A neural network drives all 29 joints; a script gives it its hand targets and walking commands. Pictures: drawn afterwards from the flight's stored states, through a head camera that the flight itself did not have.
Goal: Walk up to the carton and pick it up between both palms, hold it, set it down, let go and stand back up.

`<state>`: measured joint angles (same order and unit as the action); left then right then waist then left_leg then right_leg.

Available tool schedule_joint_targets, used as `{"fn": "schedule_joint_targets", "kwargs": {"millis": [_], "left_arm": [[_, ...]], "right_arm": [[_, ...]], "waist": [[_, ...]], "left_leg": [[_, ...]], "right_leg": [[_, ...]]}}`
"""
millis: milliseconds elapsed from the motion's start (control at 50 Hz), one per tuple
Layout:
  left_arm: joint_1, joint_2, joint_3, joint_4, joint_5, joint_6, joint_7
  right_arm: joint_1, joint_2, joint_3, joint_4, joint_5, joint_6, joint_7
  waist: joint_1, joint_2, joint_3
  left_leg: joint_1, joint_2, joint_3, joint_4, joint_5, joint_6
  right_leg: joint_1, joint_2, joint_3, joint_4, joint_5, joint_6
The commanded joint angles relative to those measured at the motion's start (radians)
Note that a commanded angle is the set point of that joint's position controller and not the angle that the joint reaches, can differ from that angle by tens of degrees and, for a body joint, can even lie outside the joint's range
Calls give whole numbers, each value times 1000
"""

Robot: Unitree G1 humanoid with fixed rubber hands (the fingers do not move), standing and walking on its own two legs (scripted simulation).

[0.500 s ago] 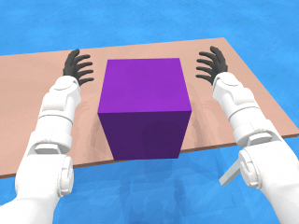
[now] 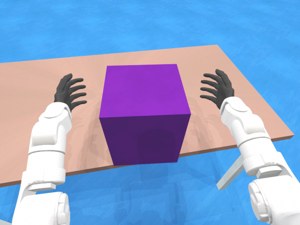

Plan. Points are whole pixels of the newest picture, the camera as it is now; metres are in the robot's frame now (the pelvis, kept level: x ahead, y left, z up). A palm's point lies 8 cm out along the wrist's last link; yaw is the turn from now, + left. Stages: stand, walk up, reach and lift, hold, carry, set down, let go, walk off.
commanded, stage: set down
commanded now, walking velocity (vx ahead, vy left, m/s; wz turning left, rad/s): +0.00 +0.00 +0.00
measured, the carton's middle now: (144, 116) +0.41 +0.04 +0.03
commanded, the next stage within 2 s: none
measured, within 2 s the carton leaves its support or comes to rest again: neither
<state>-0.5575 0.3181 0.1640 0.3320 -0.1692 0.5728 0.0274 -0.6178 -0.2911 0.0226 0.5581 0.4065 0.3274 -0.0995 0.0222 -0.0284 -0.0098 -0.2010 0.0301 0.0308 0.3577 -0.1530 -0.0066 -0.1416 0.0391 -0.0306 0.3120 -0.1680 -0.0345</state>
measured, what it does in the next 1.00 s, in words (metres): stands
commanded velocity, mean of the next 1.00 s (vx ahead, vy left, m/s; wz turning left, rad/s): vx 0.00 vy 0.00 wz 0.00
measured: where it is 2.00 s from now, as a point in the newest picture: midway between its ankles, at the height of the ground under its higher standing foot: outside the picture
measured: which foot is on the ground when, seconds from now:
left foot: down 0.00-1.00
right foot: down 0.00-1.00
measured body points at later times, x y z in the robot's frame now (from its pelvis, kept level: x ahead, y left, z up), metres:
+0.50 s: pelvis -0.01 +0.00 +0.00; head +0.00 +0.00 +0.45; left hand +0.32 +0.23 +0.09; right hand +0.34 -0.19 +0.09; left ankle +0.02 +0.12 -0.75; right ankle +0.00 -0.10 -0.75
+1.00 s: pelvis +0.01 +0.00 +0.00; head +0.01 +0.01 +0.45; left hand +0.24 +0.23 +0.03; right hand +0.25 -0.19 +0.03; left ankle +0.02 +0.12 -0.75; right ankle +0.00 -0.10 -0.75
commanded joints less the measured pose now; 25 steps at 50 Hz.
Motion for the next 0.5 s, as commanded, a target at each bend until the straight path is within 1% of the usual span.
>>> {"fn": "schedule_joint_targets", "kwargs": {"millis": [0,60,120,220,300,340,360,380,400,420,440,460,480], "left_arm": [[-433,156,30,-352,-19,-60,21],[-385,149,26,-430,-41,-57,39],[-325,137,30,-454,-51,-49,47],[-204,97,44,-419,-39,-37,42],[-107,59,55,-399,-17,-45,31],[-63,44,57,-410,-8,-57,26],[-134,61,40,-412,-2,-56,27],[-49,37,38,-415,2,-58,24],[-49,39,38,-441,-3,-66,22],[-36,36,34,-453,-3,-73,19],[18,35,43,-466,0,-83,17],[4,44,46,-470,3,-95,16],[68,31,47,-485,6,-107,15]], "right_arm": [[-444,-164,-99,-339,-37,-74,2],[-389,-168,-110,-431,-50,-79,-1],[-326,-161,-107,-470,-55,-73,-6],[-205,-126,-87,-463,-62,-54,-7],[-105,-89,-72,-469,-73,-48,-6],[-57,-74,-69,-490,-81,-52,-6],[-112,-101,-90,-453,-80,-51,-6],[-36,-86,-76,-454,-77,-56,-4],[-38,-94,-82,-493,-78,-69,-4],[-16,-89,-83,-502,-78,-76,-4],[19,-85,-68,-537,-75,-89,-5],[6,-86,-69,-563,-80,-99,-5],[76,-77,-58,-571,-79,-111,-4]], "waist": [[-1,101,-487],[0,97,-524],[6,78,-523],[21,38,-437],[25,15,-350],[25,13,-317],[15,49,-317],[15,41,-296],[13,37,-315],[5,42,-314],[19,21,-314],[20,16,-316],[23,22,-317]], "left_leg": [[268,-34,-3,36,353,-30],[272,-29,-2,43,344,-26],[257,-25,0,34,309,-14],[218,-23,7,-4,228,9],[190,-29,13,-33,171,17],[184,-33,17,-41,158,15],[172,-31,18,-37,158,2],[191,-30,18,-31,179,-1],[200,-32,17,-25,199,-4],[199,-35,16,-21,197,-4],[204,-36,19,-21,219,-2],[193,-40,19,-22,219,-1],[201,-42,19,-23,232,-3]], "right_leg": [[2,21,3,-8,221,45],[-15,17,11,4,220,43],[-15,10,24,9,198,45],[-8,-2,40,-3,118,46],[-1,-9,49,-18,72,46],[0,-10,51,-23,62,46],[-26,-8,48,-21,45,42],[-6,-7,49,-26,58,39],[-9,-5,47,-23,84,41],[-5,-7,49,-22,89,42],[18,-5,51,-18,119,45],[16,-8,51,-14,127,51],[35,-8,53,-12,146,50]]}}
